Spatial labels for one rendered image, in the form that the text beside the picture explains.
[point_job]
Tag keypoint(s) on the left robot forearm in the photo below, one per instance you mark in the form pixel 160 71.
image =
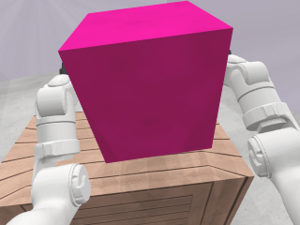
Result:
pixel 55 122

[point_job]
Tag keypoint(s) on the carton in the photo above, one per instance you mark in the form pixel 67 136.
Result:
pixel 150 78

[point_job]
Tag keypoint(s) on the left robot hand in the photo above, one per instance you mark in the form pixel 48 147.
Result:
pixel 62 71

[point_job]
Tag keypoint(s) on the robot right upper arm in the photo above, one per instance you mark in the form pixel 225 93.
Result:
pixel 276 156

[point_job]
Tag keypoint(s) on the pedestal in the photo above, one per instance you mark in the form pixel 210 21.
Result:
pixel 201 187

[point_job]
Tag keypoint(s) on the right robot forearm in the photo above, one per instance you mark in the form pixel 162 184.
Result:
pixel 261 106

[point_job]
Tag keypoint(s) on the robot left upper arm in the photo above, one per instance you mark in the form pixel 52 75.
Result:
pixel 57 194

